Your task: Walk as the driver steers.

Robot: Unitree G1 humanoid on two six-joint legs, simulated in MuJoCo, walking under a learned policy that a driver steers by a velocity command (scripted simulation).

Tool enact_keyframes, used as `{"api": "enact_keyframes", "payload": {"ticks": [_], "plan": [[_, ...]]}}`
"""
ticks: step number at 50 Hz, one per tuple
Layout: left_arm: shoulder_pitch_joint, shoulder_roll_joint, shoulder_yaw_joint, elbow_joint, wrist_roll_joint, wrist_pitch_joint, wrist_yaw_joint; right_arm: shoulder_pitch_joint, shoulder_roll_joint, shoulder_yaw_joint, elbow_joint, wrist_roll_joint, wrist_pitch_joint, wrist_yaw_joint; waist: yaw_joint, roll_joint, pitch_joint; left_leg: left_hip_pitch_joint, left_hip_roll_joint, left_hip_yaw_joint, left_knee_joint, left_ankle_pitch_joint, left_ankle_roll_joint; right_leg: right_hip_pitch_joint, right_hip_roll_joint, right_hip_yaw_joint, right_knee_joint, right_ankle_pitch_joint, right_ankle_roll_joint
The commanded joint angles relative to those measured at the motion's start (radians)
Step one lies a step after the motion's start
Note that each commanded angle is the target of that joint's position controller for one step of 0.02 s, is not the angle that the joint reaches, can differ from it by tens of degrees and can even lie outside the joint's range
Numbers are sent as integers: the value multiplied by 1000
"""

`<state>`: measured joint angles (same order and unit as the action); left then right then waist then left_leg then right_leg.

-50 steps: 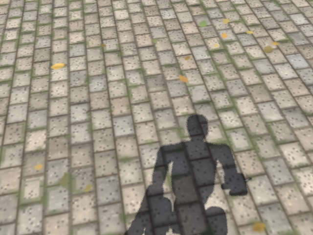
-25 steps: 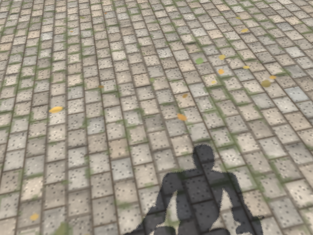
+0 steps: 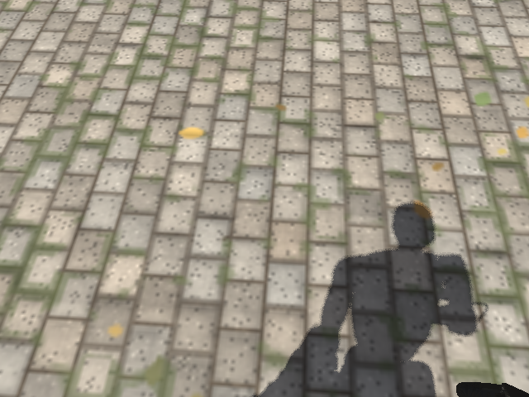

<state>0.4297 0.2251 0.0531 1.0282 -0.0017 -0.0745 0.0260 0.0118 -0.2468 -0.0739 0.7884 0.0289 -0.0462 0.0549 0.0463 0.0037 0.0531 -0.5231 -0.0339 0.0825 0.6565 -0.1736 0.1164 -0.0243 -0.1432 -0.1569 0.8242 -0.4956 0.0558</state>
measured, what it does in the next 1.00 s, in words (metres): walks ahead: right foot, then left foot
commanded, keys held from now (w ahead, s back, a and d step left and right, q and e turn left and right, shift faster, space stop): w+q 0.16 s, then w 0.66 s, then w+e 0.18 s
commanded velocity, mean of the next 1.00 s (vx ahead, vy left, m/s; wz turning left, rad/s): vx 0.50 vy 0.00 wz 0.18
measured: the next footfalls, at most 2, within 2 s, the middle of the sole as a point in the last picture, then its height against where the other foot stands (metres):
right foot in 0.46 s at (324, 382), level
left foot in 1.00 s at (213, 290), level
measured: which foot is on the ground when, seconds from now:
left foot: down 0.00-0.48, up 0.50-0.98, down 1.00-1.00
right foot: up 0.00-0.44, down 0.46-1.00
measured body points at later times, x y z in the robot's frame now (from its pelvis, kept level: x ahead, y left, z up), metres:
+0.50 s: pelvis +0.30 -0.01 +0.01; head +0.33 -0.01 +0.46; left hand +0.47 +0.26 -0.07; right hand +0.35 -0.29 -0.12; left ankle +0.11 +0.08 -0.69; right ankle +0.43 -0.08 -0.71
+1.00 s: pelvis +0.56 +0.07 +0.02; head +0.59 +0.07 +0.47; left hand +0.47 +0.33 -0.11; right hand +0.83 -0.12 -0.06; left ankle +0.67 +0.20 -0.71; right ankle +0.44 -0.09 -0.71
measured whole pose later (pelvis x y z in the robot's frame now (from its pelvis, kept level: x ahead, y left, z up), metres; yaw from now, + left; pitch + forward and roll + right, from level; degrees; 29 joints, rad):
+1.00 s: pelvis +0.56 +0.07 +0.02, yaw +8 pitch +2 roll -2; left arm 0.43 0.27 0.06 0.92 -0.02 -0.06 0.00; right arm -0.01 -0.24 -0.04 0.74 0.01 -0.10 0.03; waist 0.10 0.02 0.02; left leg -0.47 0.03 -0.02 0.46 -0.02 0.04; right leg 0.03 0.03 0.03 0.33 -0.39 -0.01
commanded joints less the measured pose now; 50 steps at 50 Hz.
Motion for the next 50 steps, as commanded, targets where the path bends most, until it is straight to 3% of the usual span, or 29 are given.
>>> {"api": "enact_keyframes", "payload": {"ticks": [1,2,3,4,5,7,10,13,17,20,22,23,24,25,26,27,28,29,30,33,36,40,43,45,48,49,50], "plan": [[-118,147,21,-173,-48,-94,-21,395,-221,-59,42,-22,-5,-24,-184,111,-359,940,361,-803,-382,-117,262,-797,102,251,638,-11,-48],[-169,149,20,-193,-50,-103,-15,328,-180,-48,35,-16,-16,-24,-154,88,-236,788,319,-644,-374,-30,219,-813,60,232,586,78,-70],[-174,153,28,-184,-27,-101,-3,232,-146,-36,8,-13,-23,-22,-102,5,-162,609,268,-524,-384,54,188,-748,21,230,508,146,-71],[-152,158,39,-181,-10,-88,4,169,-119,-27,-13,-20,-27,-21,-54,7,-124,471,229,-440,-403,131,173,-661,-6,234,440,185,-68],[-133,149,42,-186,-6,-72,3,149,-110,-23,-23,-25,-28,-24,-27,22,-110,390,205,-409,-426,158,172,-601,-17,239,403,200,-62],[-144,124,43,-208,7,-51,1,166,-127,-25,-20,-17,-34,-35,-9,31,-82,304,188,-367,-456,219,184,-579,-13,220,314,225,-34],[-262,114,37,-259,18,-42,1,225,-151,-29,-7,-16,-36,-57,-36,46,-41,269,157,-302,-470,283,166,-616,14,193,95,394,-1],[-379,78,17,-287,12,-53,-17,282,-143,-24,14,-11,-33,-65,-89,63,-30,264,118,-246,-460,231,114,-541,61,171,-172,615,-16],[-486,106,13,-328,-6,-63,-42,351,-156,-23,48,-7,-33,-66,-132,71,-4,379,185,-310,-430,155,109,-548,82,184,-293,652,-46],[-487,141,19,-350,-4,-69,-54,374,-169,-27,65,-11,-22,-72,-113,81,-5,521,249,-357,-357,258,89,-572,89,195,-334,521,-90],[-387,170,32,-331,-5,-72,-52,351,-181,-30,60,-14,-13,-73,-51,92,-58,553,229,-337,-238,517,64,-424,131,153,-366,449,-129],[-248,204,49,-293,1,-73,-48,338,-166,-21,51,-21,-11,-69,14,72,-160,511,171,-296,-70,607,43,-214,126,153,-363,490,-167],[-70,257,60,-270,13,-71,-44,338,-127,-3,28,-36,-11,-67,76,-17,-315,339,98,-246,216,385,12,78,-36,337,-330,509,-234],[14,312,78,-227,9,-62,-53,510,-27,23,40,-11,-30,-58,12,-333,-436,-52,-72,-186,570,-292,-64,426,-255,798,-421,317,-401],[14,207,52,-228,-11,-59,-57,461,-120,11,52,3,-41,-56,48,-232,-388,-190,-28,-274,665,-393,-53,414,-246,908,-511,111,-369],[-73,162,37,-246,-12,-55,-53,336,-173,-3,19,14,-48,-54,51,-137,-222,-243,24,-251,670,-303,-46,274,-209,756,-534,110,-317],[-150,154,29,-263,-1,-48,-52,267,-162,0,2,5,-50,-57,22,-39,-139,-210,76,-205,624,-216,-49,124,-168,640,-560,212,-292],[-187,142,23,-266,6,-46,-54,239,-149,-4,-5,-12,-50,-58,-2,-21,-80,-187,105,-191,561,-167,-57,17,-137,570,-586,322,-292],[-199,131,18,-265,14,-49,-55,255,-137,-7,-3,-17,-45,-57,-32,-47,-77,-130,134,-191,516,-136,-60,-42,-106,513,-608,391,-281],[-182,142,20,-245,4,-54,-55,281,-89,0,7,-17,-27,-58,-55,-78,-73,-99,152,-158,416,-98,-84,-104,-74,406,-662,497,-293],[-147,178,30,-225,0,-46,-42,179,-78,6,-26,-27,-24,-60,-35,-60,-44,-161,165,-143,256,39,-113,-101,-69,344,-701,543,-297],[-92,188,31,-196,-11,-33,-31,52,-58,15,-54,-24,-35,-51,5,-67,-20,-109,134,-111,16,241,-119,-100,-25,249,-708,535,-255],[-23,189,31,-162,-19,-22,-30,-47,-60,18,-87,-17,-42,-40,38,-64,8,-88,108,-104,-76,259,-120,-61,-47,268,-681,518,-256],[-5,194,33,-151,-22,-10,-25,-90,-72,16,-108,-13,-53,-28,37,-70,21,-93,94,-115,-127,216,-110,-9,-75,302,-641,526,-253],[-29,224,45,-152,-24,5,-15,-39,-116,1,-100,-12,-71,-20,-19,-96,-10,30,71,-116,-186,125,-85,25,-104,350,-557,592,-229],[-51,224,44,-158,-25,9,-13,49,-141,-13,-76,-14,-74,-24,-73,-95,-57,165,52,-97,-220,117,-66,5,-76,332,-468,698,-209],[-57,194,33,-168,-16,8,-14,202,-192,-37,-34,-22,-77,-34,-139,-77,-168,406,83,-116,-197,137,-31,-78,-15,294,-287,718,-178]]}}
